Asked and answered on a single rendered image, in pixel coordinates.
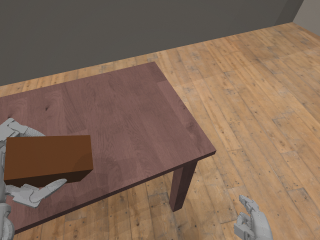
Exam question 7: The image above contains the table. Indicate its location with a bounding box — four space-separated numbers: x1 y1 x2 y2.
0 61 217 235

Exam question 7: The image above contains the robot left forearm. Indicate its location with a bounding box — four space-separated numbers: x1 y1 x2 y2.
0 203 15 240

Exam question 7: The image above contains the sponge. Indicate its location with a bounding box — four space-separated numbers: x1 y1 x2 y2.
3 135 94 188

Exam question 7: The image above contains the left robot hand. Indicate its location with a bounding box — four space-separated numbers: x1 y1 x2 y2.
0 118 68 209

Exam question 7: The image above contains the right robot hand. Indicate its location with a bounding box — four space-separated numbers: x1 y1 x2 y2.
234 195 273 240

